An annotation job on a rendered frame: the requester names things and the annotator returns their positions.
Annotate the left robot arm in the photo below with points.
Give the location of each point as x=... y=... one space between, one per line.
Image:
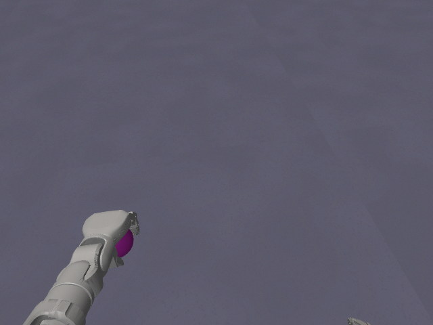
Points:
x=72 y=296

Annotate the ball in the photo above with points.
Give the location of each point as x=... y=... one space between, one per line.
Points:
x=125 y=244

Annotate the left robot hand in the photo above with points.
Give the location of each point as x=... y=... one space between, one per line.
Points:
x=113 y=224

